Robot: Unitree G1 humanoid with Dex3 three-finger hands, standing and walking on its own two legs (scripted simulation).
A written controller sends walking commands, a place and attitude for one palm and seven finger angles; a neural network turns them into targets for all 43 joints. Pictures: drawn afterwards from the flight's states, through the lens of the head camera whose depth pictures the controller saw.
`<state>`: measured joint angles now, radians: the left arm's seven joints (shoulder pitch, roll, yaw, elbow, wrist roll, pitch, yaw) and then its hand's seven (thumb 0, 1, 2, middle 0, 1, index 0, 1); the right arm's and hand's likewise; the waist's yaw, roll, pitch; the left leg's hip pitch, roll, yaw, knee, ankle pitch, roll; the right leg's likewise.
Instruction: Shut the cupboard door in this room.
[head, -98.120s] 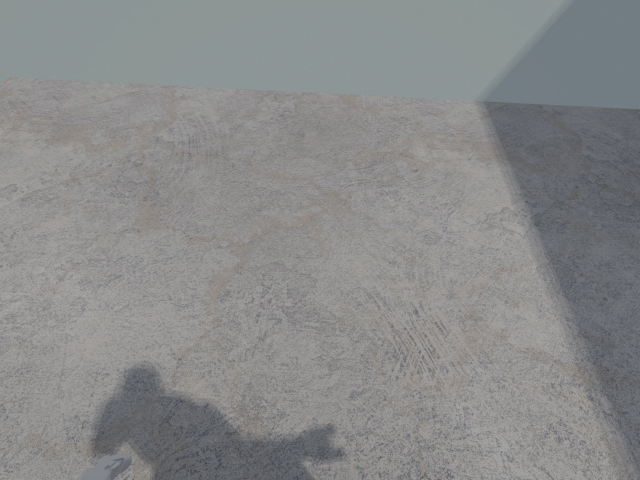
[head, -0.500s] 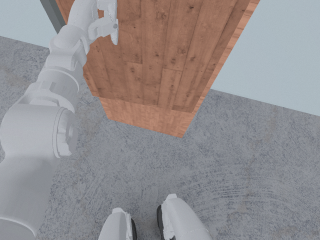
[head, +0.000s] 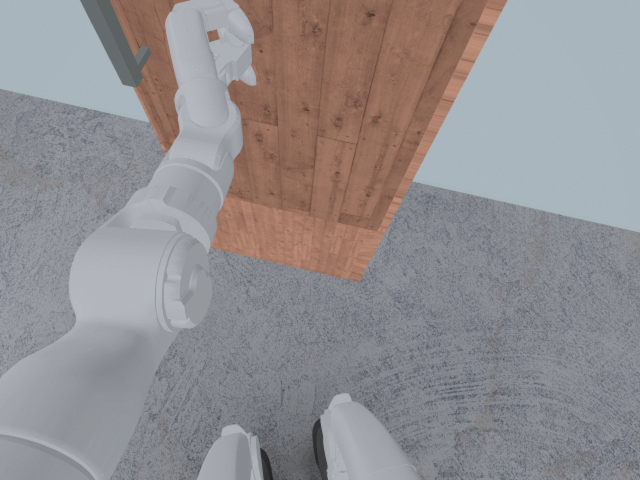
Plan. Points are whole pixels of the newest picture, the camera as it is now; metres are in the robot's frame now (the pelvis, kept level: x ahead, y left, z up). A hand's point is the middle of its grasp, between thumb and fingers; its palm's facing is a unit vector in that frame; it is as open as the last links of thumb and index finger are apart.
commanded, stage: pull the fist back off the door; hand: left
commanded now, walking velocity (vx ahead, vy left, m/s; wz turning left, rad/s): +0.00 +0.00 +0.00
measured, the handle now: (114, 13) +0.65 +0.12 +0.13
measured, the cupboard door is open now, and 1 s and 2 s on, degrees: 0 0 0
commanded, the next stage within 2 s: draw the hand back to the body in 0.60 s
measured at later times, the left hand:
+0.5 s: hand (250, 112) +0.50 -0.01 +0.11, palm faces -0.02 -1.00 -0.03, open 3.1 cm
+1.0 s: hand (177, 131) +0.44 +0.05 +0.17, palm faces +0.07 -0.99 -0.09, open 3.1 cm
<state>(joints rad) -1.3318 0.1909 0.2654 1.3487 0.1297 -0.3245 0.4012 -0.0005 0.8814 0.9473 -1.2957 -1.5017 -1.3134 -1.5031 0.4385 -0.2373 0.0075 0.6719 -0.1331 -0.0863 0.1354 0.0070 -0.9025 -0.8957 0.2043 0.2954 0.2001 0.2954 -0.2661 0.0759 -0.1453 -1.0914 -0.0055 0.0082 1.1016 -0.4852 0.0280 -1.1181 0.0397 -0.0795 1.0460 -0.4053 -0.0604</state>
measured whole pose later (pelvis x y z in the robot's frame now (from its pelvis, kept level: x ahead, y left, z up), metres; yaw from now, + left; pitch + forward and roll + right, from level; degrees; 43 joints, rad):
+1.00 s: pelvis +0.01 -0.02 +0.05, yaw -1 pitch +11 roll +1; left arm -0.56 0.09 0.07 0.72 -0.02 -0.39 0.21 0.01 0.90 0.90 -1.30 -1.50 -1.29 -1.50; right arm 0.38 -0.23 -0.01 0.62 -0.02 0.01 0.05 0.01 -0.90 -0.90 0.20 0.30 0.20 0.30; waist -0.06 0.05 -0.11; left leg -0.57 -0.01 0.05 0.77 -0.39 0.01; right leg -0.64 0.05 -0.02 0.79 -0.34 -0.07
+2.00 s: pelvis +0.03 +0.03 +0.09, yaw +1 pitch -4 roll -1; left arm 0.48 0.37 0.37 -0.38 -0.06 -0.08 0.11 0.01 0.89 0.90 -0.34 -0.45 -0.34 -0.45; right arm 0.22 -0.23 0.01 0.62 0.02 -0.06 -0.05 0.02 -0.90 -0.90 0.20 0.30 0.20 0.30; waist 0.07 0.08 -0.01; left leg -0.09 -0.05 0.02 0.43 -0.27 0.07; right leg -0.11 0.01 -0.03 0.39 -0.21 0.00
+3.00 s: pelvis -0.03 +0.04 +0.07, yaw -2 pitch -1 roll -1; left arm 0.53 0.43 0.45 -0.47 -0.02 -0.18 0.15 0.01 0.89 0.90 -0.21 -0.30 -0.21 -0.30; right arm 0.23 -0.24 0.00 0.52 0.02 -0.02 -0.07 0.02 -0.90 -0.90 0.20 0.30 0.20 0.30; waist 0.00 0.00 -0.01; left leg -0.34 -0.05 0.08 0.63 -0.28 0.10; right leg -0.39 0.01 0.02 0.60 -0.20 0.01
